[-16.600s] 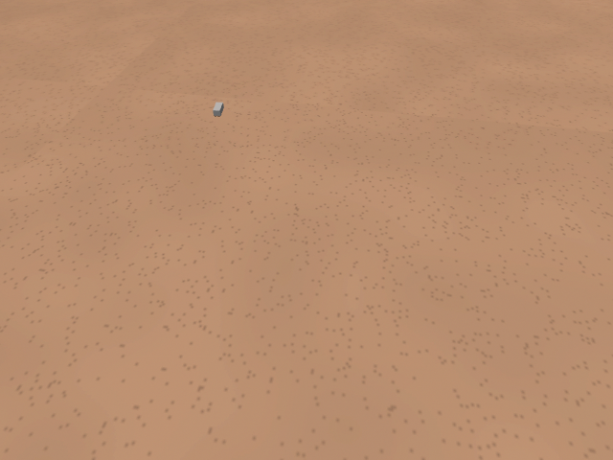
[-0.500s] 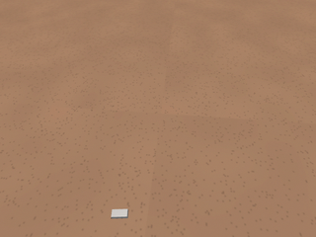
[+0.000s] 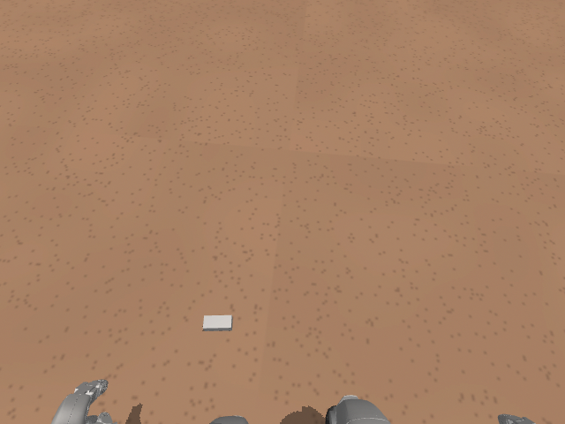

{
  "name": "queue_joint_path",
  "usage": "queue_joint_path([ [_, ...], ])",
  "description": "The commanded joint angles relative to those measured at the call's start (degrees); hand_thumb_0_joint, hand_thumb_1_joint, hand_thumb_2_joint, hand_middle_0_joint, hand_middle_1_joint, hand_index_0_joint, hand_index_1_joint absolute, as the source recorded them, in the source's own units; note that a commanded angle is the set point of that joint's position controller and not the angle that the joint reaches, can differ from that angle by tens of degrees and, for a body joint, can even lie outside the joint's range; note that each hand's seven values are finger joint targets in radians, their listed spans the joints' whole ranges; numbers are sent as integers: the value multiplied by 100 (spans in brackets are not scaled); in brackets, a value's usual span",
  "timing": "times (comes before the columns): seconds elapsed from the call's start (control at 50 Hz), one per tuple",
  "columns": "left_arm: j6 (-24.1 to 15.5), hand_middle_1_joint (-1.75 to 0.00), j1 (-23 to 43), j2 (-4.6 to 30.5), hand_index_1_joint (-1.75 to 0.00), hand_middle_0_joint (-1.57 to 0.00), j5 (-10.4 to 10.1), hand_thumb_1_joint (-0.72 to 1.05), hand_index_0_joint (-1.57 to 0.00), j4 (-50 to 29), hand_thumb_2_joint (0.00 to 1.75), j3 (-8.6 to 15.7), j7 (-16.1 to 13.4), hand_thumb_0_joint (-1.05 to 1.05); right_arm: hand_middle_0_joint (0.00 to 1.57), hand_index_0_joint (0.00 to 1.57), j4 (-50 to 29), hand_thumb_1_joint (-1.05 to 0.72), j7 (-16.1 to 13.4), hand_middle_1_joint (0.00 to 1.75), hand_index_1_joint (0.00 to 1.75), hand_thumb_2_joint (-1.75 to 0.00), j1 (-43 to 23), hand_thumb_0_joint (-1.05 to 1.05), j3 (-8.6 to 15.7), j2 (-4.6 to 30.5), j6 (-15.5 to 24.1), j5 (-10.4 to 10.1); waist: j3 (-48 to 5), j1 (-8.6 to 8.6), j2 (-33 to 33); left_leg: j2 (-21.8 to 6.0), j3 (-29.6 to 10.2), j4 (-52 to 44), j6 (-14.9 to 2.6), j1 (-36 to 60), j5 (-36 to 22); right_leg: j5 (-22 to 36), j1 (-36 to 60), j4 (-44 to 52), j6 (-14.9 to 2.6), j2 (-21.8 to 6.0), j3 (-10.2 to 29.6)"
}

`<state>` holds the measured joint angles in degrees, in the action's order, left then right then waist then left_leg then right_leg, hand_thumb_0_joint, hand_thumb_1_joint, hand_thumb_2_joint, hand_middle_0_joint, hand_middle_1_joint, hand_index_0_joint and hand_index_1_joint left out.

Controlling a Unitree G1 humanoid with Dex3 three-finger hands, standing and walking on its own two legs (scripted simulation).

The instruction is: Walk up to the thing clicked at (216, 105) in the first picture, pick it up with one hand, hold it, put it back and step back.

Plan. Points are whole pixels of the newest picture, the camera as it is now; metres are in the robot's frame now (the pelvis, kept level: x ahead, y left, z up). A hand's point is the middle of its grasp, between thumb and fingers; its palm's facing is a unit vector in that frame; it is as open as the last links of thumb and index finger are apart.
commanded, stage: walk up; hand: left
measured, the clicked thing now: (218, 323) +0.46 +0.22 -0.74
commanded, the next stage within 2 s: stand in 2.00 s
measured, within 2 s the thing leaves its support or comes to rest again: neither
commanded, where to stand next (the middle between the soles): +0.08 -0.03 m, yaw +1 degrees
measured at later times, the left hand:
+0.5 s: hand out of the picture -0.02 +0.25 -0.14, palm faces -0.09 -0.91 -0.40, open 7.4 cm
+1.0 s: hand out of the picture -0.19 +0.25 -0.14, palm faces +0.00 -0.94 -0.34, open 7.4 cm
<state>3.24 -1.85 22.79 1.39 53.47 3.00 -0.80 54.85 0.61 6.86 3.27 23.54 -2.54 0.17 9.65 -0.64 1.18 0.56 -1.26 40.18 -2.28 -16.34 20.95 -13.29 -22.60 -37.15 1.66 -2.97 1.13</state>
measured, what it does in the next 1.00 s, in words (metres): walks backwards: right foot, then left foot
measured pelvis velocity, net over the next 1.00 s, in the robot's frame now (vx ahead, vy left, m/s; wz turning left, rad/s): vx -0.27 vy -0.02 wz -0.03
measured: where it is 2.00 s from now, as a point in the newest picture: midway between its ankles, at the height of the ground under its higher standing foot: outside the picture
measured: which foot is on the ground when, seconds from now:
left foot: down 0.00-0.46, up 0.48-0.76, down 0.78-1.00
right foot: down 0.00-0.00, up 0.02-0.42, down 0.44-0.80, up 0.82-1.00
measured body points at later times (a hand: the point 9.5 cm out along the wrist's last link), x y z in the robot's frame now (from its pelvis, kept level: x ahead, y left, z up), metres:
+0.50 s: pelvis -0.13 -0.01 +0.00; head -0.08 -0.02 +0.45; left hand -0.02 +0.30 -0.11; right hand -0.04 -0.34 -0.12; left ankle -0.04 +0.11 -0.70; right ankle -0.15 -0.13 -0.72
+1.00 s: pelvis -0.27 -0.02 +0.01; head -0.24 +0.00 +0.46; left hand -0.19 +0.30 -0.12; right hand -0.18 -0.33 -0.09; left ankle -0.24 +0.10 -0.72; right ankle -0.28 -0.16 -0.68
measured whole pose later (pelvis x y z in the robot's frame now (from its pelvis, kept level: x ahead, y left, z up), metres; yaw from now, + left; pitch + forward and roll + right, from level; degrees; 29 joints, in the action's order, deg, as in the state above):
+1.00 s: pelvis -0.27 -0.02 +0.01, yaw -1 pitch -4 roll -1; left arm 3.0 -12.1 22.3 1.2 50.1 4.6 1.0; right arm 50.4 -0.2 11.0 1.7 20.1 0.0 2.6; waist 7.0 1.1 2.4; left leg -0.9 0.3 34.4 -1.2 -15.0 16.1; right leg -28.6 -18.5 -49.9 -0.1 2.5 5.4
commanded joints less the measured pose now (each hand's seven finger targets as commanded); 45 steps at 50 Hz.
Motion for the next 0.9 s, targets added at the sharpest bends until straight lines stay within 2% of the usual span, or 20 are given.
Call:
queue_joint_path([
  [0.0, 38, -30, -29, 836, -30, -20, -81, 90, -20, -714, 90, 262, -142, 0, 20, 20, -333, -90, -119, 30, 30, -90, 460, 0, 479, 1750, 167, 234, -1244, 1, -1065, -1947, -2181, -1736, -1013, 518, -4373, -2224, -360, -2451, -336, 935, 718],
  [0.02, 64, -30, -55, 907, -30, -20, -43, 90, -20, -672, 90, 274, -197, 0, 20, 20, -466, -90, -131, 30, 30, -90, 319, 0, 508, 1941, 161, 193, -1359, -120, -1311, -2275, -2758, -1999, -1297, 145, -3934, -2637, -250, -3080, -326, 1106, 1143],
  [0.04, 74, -30, 31, 999, -30, -20, -27, 90, -20, -622, 90, 334, -213, 0, 20, 20, -534, -90, -179, 30, 30, -90, 103, 0, 493, 1760, 175, 186, -1190, -56, -1068, -2203, -2618, -2012, -1281, 77, -3414, -2352, -310, -3441, -340, 1008, 1303],
  [0.08, 59, -30, -480, 1041, -30, -20, -113, 90, -20, -495, 90, 309, -181, 0, 20, 20, -677, -90, -272, 30, 30, -90, -356, 0, 395, 1371, 203, 231, -1121, 338, -946, -1602, -1559, -1450, -1038, 825, -3760, -1743, -871, -3687, -248, 899, 1227],
  [0.18, 12, -30, -334, 955, -30, -20, -22, 90, -20, -813, 90, 369, -98, 0, 20, 20, -708, -90, -356, 30, 30, -90, 439, 0, 384, 1172, 218, 107, -1251, -77, -804, -1521, -1333, -1058, -1020, 1978, -4616, -1692, -906, -2673, 23, 792, 875],
  [0.32, 8, -30, -792, 909, -30, -20, -1, 90, -20, -836, 90, 455, 34, 0, 20, 20, -1045, -90, -311, 30, 30, -90, 217, 0, 415, 1455, 169, 156, -1476, -55, -1102, -1690, -1344, -1272, -1042, 1059, -2896, -1473, 414, -735, -128, 445, 243],
  [0.38, -12, -30, -1597, 817, -30, -20, 22, 90, -20, -547, 90, 515, 97, 0, 20, 20, -1138, -90, -262, 30, 30, -90, -128, 0, 397, 1487, 102, 117, -1531, 322, -1136, -1515, -1111, -1120, -623, 143, -2027, -437, 1518, 780, -418, 377, -85],
  [0.4, -49, -30, -1632, 1011, -30, -20, 83, 90, -20, -556, 90, 574, 87, 0, 20, 20, -1129, -90, -254, 30, 30, -90, -51, 0, 332, 1295, 81, 81, -1465, 316, -710, -1204, -966, -804, -309, -384, -1383, -328, 1754, 1201, -553, 106, 389],
  [0.42, -94, -30, -1464, 1404, -30, -20, 142, 90, -20, -705, 90, 672, 98, 0, 20, 20, -1199, -90, -248, 30, 30, -90, 48, 0, 251, 968, 79, 34, -1154, 249, 621, -260, -546, 275, 79, -1352, 15, -225, 1690, 1594, -912, -908, 2026],
  [0.44, -76, -30, -965, 1897, -30, -20, 107, 90, -20, -943, 90, 754, 100, 0, 20, 20, -1232, -90, -340, 30, 30, -90, -194, 0, 274, 897, 59, 19, -809, 427, 1595, 474, -280, 1853, 267, -1174, 1562, 282, 306, 2065, -1889, -1976, 2910],
  [0.46, -118, -30, -674, 1764, -30, -20, 103, 90, -20, -1140, 90, 711, 77, 0, 20, 20, -1143, -90, -362, 30, 30, -90, -68, 0, 324, 1066, 38, 29, -540, 299, 1209, 360, -764, 2677, 307, -1001, 1543, 533, -230, 2063, -1974, -2029, 2915],
  [0.52, -130, -30, -37, 1204, -30, -20, 83, 90, -20, -1315, 90, 588, -10, 0, 20, 20, -918, -90, -337, 30, 30, -90, 525, 0, 242, 982, 101, -53, -632, -127, 631, 589, -747, 3002, 273, -936, 701, 1814, 256, 1341, -1275, -940, 1063],
  [0.64, -97, -30, -839, 1114, -30, -20, 149, 90, -20, -1408, 90, 542, -88, 0, 20, 20, -1106, -90, -332, 30, 30, -90, 428, 0, 201, 872, 209, 74, -1087, 390, 934, 195, -196, 973, 344, -1053, 1086, 2534, 1945, 785, -1431, -1137, 1117],
  [0.72, -40, -30, -680, 1215, -30, -20, 27, 90, -20, -1438, 90, 489, 0, 0, 20, 20, -762, -90, -271, 30, 30, -90, 1101, 0, 267, 845, 283, 122, -1462, 52, 772, 154, 251, -1536, 114, 278, -237, 1512, 1589, 298, -1143, -1012, 1044],
  [0.74, -18, -30, -744, 1055, -30, -20, 14, 90, -20, -1460, 90, 406, 14, 0, 20, 20, -735, -90, -276, 30, 30, -90, 1150, 0, 319, 984, 315, 192, -1394, 30, 365, -166, -343, -1980, -15, 729, -593, 772, 849, 21, -832, -824, 912],
  [0.76, -13, -30, -882, 741, -30, -20, -27, 90, -20, -1459, 90, 337, 40, 0, 20, 20, -780, -90, -272, 30, 30, -90, 948, 0, 435, 1457, 339, 304, -1283, 155, -960, -1415, -2241, -2221, -441, 1217, -722, -953, -483, -896, -431, -28, 371],
  [0.78, -19, -30, -327, 988, -30, -20, -22, 90, -20, -1492, 90, 463, -34, 0, 20, 20, -905, -90, -218, 30, 30, -90, 623, 0, 517, 2032, 330, 236, -1057, -162, -1489, -2433, -3207, -2438, -1391, -13, -891, -2387, -289, -1855, -223, 478, 357],
  [0.8, -15, -30, -162, 1116, -30, -20, 68, 90, -20, -1380, 90, 524, -41, 0, 20, 20, -947, -90, -244, 30, 30, -90, 379, 0, 525, 1870, 389, 248, -767, -113, -945, -2441, -3121, -2401, -1513, -496, -1147, -2250, -34, -2619, -234, 469, 907],
  [0.84, -37, -30, -700, 913, -30, -20, -113, 90, -20, -1069, 90, 482, -2, 0, 20, 20, -952, -90, -287, 30, 30, -90, -101, 0, 249, 1236, 445, 255, -751, 350, -375, -1550, -1537, -1880, -1015, -111, -2190, -1598, -83, -2849, -294, 655, 1147],
  [0.88, -89, -30, -914, 1011, -30, -20, -75, 90, -20, -902, 90, 499, 61, 0, 20, 20, -949, -90, -278, 30, 30, -90, -37, 0, 289, 1224, 467, 224, -768, 266, -791, -1364, -1189, -1893, -843, 81, -1351, -1374, -3, -2362, -252, 613, 754],
])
